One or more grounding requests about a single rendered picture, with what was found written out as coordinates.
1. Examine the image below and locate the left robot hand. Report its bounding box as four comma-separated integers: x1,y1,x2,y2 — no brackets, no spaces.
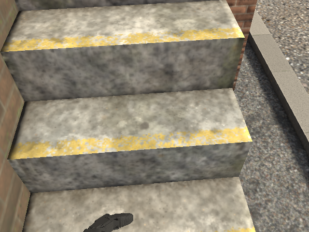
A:
83,213,133,232

